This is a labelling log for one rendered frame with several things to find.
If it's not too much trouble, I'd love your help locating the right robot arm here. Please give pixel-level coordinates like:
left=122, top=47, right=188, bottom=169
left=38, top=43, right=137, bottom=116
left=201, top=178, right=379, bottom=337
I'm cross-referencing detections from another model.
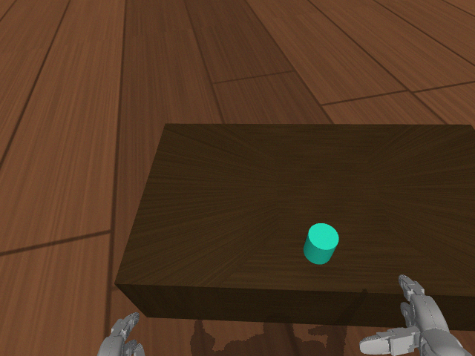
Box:
left=419, top=329, right=472, bottom=356

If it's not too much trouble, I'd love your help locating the can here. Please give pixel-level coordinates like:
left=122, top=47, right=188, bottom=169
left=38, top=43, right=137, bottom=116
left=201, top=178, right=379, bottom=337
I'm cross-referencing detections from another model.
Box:
left=304, top=223, right=339, bottom=265

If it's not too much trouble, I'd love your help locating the left robot hand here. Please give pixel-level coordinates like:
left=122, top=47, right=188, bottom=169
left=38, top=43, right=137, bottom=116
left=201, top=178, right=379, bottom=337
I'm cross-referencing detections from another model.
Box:
left=97, top=312, right=145, bottom=356

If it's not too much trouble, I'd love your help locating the right robot hand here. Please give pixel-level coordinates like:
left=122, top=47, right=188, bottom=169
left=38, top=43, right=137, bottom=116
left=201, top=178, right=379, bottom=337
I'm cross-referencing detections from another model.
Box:
left=359, top=274, right=450, bottom=356

